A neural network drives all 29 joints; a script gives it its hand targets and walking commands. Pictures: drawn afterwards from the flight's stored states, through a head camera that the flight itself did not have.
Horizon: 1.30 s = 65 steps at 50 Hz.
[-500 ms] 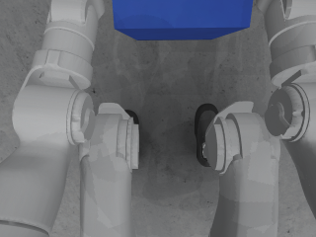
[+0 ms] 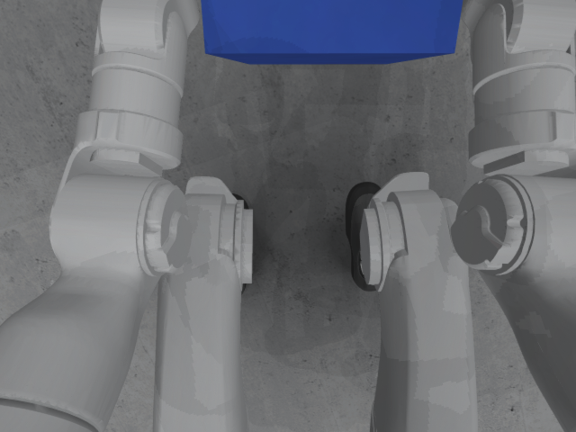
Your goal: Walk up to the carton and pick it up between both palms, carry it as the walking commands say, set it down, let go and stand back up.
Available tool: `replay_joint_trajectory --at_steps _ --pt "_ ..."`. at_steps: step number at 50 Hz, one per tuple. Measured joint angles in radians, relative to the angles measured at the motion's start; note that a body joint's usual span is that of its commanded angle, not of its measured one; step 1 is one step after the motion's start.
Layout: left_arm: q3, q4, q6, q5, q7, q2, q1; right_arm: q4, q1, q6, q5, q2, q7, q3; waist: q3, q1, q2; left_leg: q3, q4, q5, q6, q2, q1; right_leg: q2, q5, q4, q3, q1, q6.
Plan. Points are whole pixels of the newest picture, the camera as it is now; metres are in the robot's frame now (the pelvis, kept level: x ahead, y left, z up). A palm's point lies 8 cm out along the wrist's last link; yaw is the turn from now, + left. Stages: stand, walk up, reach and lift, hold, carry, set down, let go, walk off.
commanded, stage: reach and lift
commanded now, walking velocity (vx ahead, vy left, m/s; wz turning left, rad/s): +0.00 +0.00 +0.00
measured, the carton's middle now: out of the picture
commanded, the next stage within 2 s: none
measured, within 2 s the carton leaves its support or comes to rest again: neither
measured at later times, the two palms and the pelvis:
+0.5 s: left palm out of the picture +0.55 +0.12 -0.09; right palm out of the picture +0.54 -0.17 -0.08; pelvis +0.00 +0.00 +0.04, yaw +0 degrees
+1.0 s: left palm out of the picture +0.53 +0.12 -0.02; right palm out of the picture +0.52 -0.17 -0.01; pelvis -0.02 +0.01 +0.09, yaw +0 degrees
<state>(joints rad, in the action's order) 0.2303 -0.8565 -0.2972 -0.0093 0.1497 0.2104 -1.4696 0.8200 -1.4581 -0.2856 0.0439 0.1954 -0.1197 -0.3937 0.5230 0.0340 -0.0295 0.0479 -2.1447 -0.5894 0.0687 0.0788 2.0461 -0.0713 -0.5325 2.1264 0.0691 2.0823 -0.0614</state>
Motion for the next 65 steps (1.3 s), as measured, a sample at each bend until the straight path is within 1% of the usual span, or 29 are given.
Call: replay_joint_trajectory --at_steps 10,20,40,65 --pt "0.045 0.077 -0.032 -0.035 -0.017 -0.024 0.019 -0.086 0.027 -0.029 0.035 -0.031 0.01 -0.03 0.0 -0.004 0.014 0.002 0.047 0.003 -0.001 0.005 -0.041 0.01 -0.005 -0.043 -0.001 -0.045 0.004" --pt "0.059 0.155 -0.054 -0.043 -0.019 -0.05 0.064 -0.166 0.068 -0.057 0.032 -0.05 0.016 -0.034 0.001 0.0 0.02 0.003 0.093 0.009 -0.007 0.007 -0.095 0.016 -0.004 -0.091 -0.001 -0.104 0.002" --pt "0.111 0.223 -0.104 -0.096 -0.038 -0.09 0.091 -0.221 0.088 -0.104 0.069 -0.078 0.039 -0.069 0.0 0.0 0.028 0.005 0.224 0.067 -0.016 0.005 -0.207 0.02 0.05 -0.226 0.001 -0.224 -0.002" --pt "0.127 0.273 -0.143 -0.127 -0.056 -0.12 0.15 -0.27 0.149 -0.139 0.092 -0.109 0.047 -0.075 -0.001 -0.004 0.028 0.007 0.393 0.11 -0.023 0.0 -0.393 0.024 0.091 -0.394 0.005 -0.411 0.001"
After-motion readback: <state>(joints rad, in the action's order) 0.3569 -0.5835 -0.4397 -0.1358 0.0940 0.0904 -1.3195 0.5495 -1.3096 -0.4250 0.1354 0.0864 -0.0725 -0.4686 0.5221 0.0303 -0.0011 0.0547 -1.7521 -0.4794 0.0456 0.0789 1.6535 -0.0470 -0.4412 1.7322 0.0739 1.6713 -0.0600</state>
